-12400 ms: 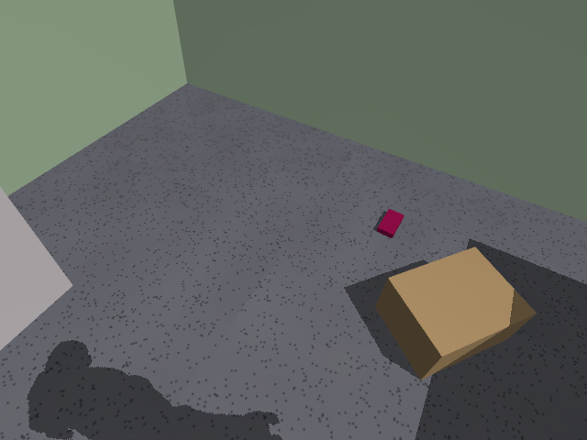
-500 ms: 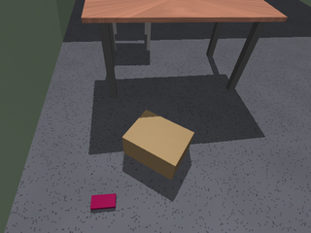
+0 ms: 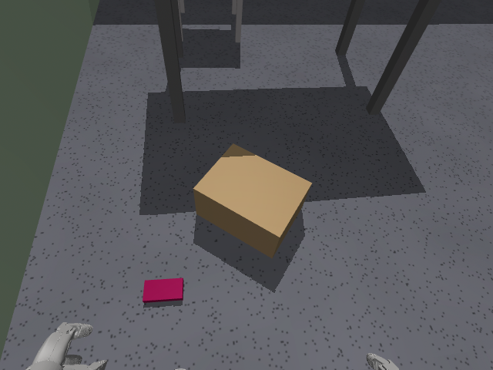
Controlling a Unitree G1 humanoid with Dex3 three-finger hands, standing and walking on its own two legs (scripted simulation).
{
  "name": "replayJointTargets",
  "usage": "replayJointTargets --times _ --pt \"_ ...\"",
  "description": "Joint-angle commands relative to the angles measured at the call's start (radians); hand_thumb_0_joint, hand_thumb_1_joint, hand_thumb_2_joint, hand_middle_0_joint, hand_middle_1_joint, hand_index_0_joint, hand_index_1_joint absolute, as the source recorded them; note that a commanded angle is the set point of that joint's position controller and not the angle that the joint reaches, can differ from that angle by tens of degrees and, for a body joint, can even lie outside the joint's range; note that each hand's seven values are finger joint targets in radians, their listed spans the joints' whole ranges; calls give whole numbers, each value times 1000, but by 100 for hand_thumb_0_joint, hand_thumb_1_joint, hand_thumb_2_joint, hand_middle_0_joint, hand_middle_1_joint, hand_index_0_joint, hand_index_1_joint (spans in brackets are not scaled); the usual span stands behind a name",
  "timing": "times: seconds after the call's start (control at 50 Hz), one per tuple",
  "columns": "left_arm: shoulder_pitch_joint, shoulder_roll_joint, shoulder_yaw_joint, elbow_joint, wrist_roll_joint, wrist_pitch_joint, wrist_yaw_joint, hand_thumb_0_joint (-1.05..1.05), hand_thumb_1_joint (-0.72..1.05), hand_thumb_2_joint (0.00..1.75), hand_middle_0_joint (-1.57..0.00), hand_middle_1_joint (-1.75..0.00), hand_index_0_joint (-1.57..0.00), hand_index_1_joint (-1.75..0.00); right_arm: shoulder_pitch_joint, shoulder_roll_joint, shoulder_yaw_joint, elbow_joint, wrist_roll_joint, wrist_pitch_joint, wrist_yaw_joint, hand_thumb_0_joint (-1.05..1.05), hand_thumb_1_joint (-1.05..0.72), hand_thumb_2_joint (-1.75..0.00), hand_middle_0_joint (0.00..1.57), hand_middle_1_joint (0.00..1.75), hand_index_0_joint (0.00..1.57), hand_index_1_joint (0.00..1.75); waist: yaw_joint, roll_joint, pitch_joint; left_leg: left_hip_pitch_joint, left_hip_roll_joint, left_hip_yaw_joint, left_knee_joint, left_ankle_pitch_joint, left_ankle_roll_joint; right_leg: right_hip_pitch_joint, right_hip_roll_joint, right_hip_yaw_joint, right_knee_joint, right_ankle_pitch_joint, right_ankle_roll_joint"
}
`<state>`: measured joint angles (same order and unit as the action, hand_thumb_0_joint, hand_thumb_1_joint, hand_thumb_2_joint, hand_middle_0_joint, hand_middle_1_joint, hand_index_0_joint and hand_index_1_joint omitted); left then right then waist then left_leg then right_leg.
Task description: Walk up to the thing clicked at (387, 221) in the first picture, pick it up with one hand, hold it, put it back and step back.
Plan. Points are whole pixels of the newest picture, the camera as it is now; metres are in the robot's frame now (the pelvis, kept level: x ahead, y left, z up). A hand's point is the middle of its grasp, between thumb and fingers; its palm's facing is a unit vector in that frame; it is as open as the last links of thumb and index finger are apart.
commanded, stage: rise first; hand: left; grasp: from above
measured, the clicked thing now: (163, 290) +0.46 +0.26 -0.74
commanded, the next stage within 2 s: none
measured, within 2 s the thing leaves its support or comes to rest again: neither
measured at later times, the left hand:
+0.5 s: hand out of the picture +0.14 +0.26 -0.21, palm faces -0.20 -0.86 -0.47, open 14.2 cm
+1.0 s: hand (115, 333) +0.25 +0.30 -0.41, palm faces -0.45 -0.40 -0.79, open 14.2 cm
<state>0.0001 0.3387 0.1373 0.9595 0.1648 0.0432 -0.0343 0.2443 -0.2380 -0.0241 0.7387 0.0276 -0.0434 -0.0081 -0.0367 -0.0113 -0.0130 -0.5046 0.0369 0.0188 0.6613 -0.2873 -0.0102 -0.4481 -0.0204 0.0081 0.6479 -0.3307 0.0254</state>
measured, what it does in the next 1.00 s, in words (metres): lowers itself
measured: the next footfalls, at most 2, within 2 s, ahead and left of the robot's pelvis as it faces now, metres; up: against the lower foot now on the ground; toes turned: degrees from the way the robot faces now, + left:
none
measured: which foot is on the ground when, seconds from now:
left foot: down 0.00-1.00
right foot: down 0.00-1.00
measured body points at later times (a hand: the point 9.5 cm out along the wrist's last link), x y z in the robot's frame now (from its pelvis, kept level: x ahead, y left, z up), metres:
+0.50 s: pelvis +0.00 +0.00 -0.07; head +0.11 +0.02 +0.36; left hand +0.15 +0.31 -0.18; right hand +0.18 -0.25 -0.16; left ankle +0.02 +0.12 -0.72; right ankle -0.01 -0.14 -0.72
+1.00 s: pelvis -0.06 +0.00 -0.27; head +0.15 +0.02 +0.14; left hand +0.27 +0.32 -0.36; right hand +0.12 -0.27 -0.40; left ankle +0.02 +0.12 -0.72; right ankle -0.01 -0.14 -0.72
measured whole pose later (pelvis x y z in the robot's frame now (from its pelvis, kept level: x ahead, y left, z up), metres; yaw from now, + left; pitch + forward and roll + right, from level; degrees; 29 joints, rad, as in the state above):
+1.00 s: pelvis -0.06 +0.00 -0.27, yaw -2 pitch +34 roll -4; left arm -0.31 0.52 0.15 0.80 0.78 -0.14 0.13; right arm 0.05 -0.28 -0.05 0.68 -0.02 -0.13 0.07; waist -0.01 0.00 -0.16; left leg -1.85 0.06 -0.07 1.89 -0.65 -0.02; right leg -1.76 0.01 -0.02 1.88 -0.73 0.02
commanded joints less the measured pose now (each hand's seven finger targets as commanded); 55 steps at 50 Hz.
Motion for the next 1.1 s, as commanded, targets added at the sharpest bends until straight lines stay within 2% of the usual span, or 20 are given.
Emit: replayJointTargets --times 0.0,0.06,0.08,0.12,0.16,0.18,0.26,0.36,0.48,0.52,0.58,0.66,0.72,0.8,0.86,0.9,0.92,0.98,1.02,1.08 --pt "67 184 65 -88 32 40 22 0 -43 102 -4 -108 -3 -109 -17 -181 -64 -159 -6 -54 -8 0 -87 -89 20 30 20 30 27 27 -154 27 -32 1 10 65 11 -64 41 -49 7 58 -42" --pt "0 198 68 -274 44 20 19 0 -53 103 -5 -107 -4 -108 4 -173 -76 -185 -10 -77 -12 0 -85 -89 20 30 20 30 14 71 -235 6 -22 -11 84 73 8 -134 40 -48 94 68 -42" --pt "57 170 58 -233 48 25 17 0 -54 104 -5 -106 -3 -108 -3 -164 -65 -197 -10 -84 -12 0 -86 -89 20 30 20 30 8 49 -216 -30 -21 -13 105 48 10 -157 39 -47 116 46 -40" --pt "49 190 66 -365 59 15 15 0 -57 106 -5 -104 -3 -107 6 -165 -78 -209 -13 -95 -16 0 -86 -89 20 30 20 30 15 90 -268 -43 -20 -15 149 54 9 -194 35 -42 162 51 -41" --pt "119 174 66 -369 68 27 16 0 -59 106 -5 -104 -3 -107 -6 -159 -75 -226 -14 -104 -21 0 -86 -89 20 30 20 30 9 55 -251 -93 -20 -18 175 19 12 -224 35 -43 177 19 -39" --pt "114 210 93 -448 75 30 19 0 -58 105 -5 -105 -2 -108 -25 -164 -77 -255 -13 -111 -24 0 -85 -89 20 30 20 30 18 72 -289 -95 -19 -19 194 30 15 -228 35 -41 192 31 -39" --pt "218 185 74 -491 91 76 12 0 -56 103 -5 -106 -4 -108 0 -154 -74 -247 -15 -117 -29 0 -88 -89 20 30 20 30 9 71 -307 -127 -19 -13 257 71 19 -255 33 -36 236 68 -36" --pt "263 191 83 -577 113 105 21 0 -58 102 -6 -106 -4 -107 -24 -150 -72 -277 -19 -132 -32 0 -89 -90 20 30 20 30 11 78 -338 -178 -16 -23 318 74 21 -316 33 -37 296 64 -39" --pt "221 188 71 -587 160 94 32 0 -59 100 -7 -106 -6 -107 -43 -146 -65 -299 -23 -153 -25 0 -91 -90 20 30 20 30 -6 64 -349 -293 -17 -29 436 59 29 -430 34 -36 393 58 -35" --pt "172 215 82 -567 192 71 38 0 -59 100 -7 -106 -6 -107 -57 -154 -67 -292 -25 -161 -17 0 -90 -90 20 30 20 30 -4 75 -357 -347 -17 -35 483 46 27 -497 35 -38 452 39 -38" --pt "112 209 59 -524 251 14 39 0 -60 101 -7 -106 -6 -107 -65 -167 -73 -276 -29 -173 4 0 -90 -90 20 30 20 30 -3 100 -402 -414 -12 -53 574 67 21 -633 37 -46 581 15 -46" --pt "20 270 82 -457 363 -80 65 0 -60 102 -7 -106 -5 -107 -84 -187 -84 -254 -27 -178 27 0 -89 -90 20 30 20 30 8 107 -490 -536 -16 -61 695 11 20 -780 38 -42 713 -25 -47" --pt "-53 324 107 -449 431 -141 103 0 -60 103 -7 -106 -5 -107 -93 -199 -89 -237 -26 -172 40 0 -89 -90 20 30 20 30 28 141 -584 -585 -15 -67 784 38 19 -881 39 -41 814 -12 -48" --pt "-170 385 123 -413 509 -174 152 0 -58 103 -6 -106 -5 -107 -91 -210 -103 -197 -30 -153 50 0 -89 -90 20 30 20 30 38 134 -679 -669 -15 -56 906 43 25 -964 45 -44 901 -1 -47" --pt "-288 391 94 -378 561 -186 174 0 -57 103 -6 -107 -6 -108 -71 -216 -107 -163 -38 -138 58 0 -89 -90 20 30 20 30 18 127 -750 -714 -10 -54 999 80 29 -1006 47 -50 962 34 -44" --pt "-392 442 100 -331 604 -193 187 0 -58 103 -6 -107 -6 -108 -49 -222 -109 -139 -41 -125 61 0 -89 -90 20 30 20 30 10 92 -773 -784 -10 -53 1049 48 35 -1023 50 -53 986 20 -42" --pt "-432 468 101 -295 626 -200 195 0 -56 102 -7 -105 -6 -106 -52 -218 -107 -135 -45 -119 62 0 -89 -90 20 30 20 30 13 74 -756 -854 -13 -44 1072 -19 39 -1034 53 -46 988 -22 -40" --pt "-547 500 98 -201 696 -229 215 0 -55 101 -8 -105 -7 -105 -34 -221 -102 -110 -56 -100 69 0 -89 -90 20 30 20 30 15 85 -765 -922 -11 -47 1120 -99 34 -1104 56 -64 1050 -97 -46" --pt "-644 513 76 -160 739 -249 225 0 -54 102 -6 -105 -6 -105 -22 -225 -100 -101 -61 -89 70 0 -87 -89 20 30 20 30 -4 103 -763 -960 -9 -52 1145 -156 30 -1159 59 -76 1082 -145 -50" --pt "-720 565 88 -103 800 -269 255 0 -54 103 -6 -104 -6 -105 -10 -230 -95 -93 -66 -68 71 0 -87 -89 20 30 20 30 1 118 -787 -993 -9 -52 1179 -219 28 -1204 66 -87 1118 -202 -54"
